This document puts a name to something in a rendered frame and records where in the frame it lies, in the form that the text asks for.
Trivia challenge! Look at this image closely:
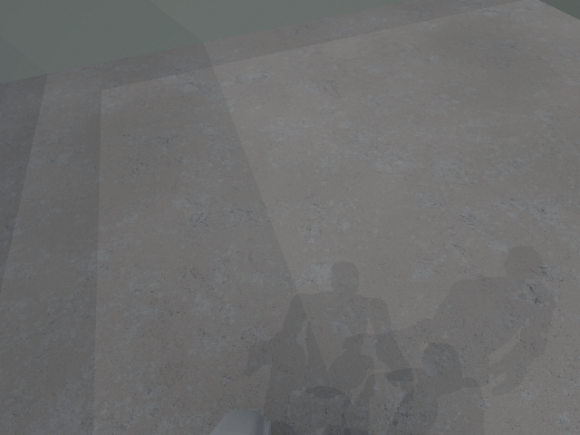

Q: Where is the left robot thigh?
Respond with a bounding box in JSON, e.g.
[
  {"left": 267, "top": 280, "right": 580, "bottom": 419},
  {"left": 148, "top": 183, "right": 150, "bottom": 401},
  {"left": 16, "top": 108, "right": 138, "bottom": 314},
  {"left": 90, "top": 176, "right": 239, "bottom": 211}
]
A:
[{"left": 209, "top": 409, "right": 271, "bottom": 435}]

